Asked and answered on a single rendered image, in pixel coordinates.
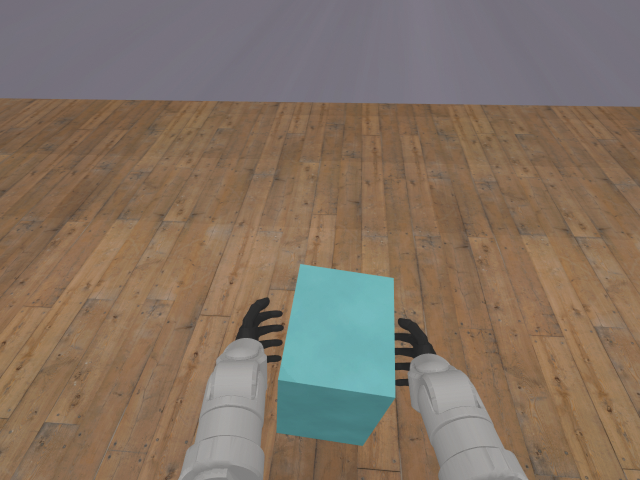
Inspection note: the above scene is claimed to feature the left robot forearm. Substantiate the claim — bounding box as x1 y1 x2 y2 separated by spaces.
178 338 267 480

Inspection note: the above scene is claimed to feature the carton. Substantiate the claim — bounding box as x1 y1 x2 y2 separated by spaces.
276 264 395 446

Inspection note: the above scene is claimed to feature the right robot forearm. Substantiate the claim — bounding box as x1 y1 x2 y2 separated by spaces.
407 354 529 480

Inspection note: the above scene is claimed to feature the robot left hand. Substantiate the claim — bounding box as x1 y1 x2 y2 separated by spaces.
235 297 284 363

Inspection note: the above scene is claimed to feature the robot right hand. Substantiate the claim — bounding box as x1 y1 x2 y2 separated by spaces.
395 318 437 386

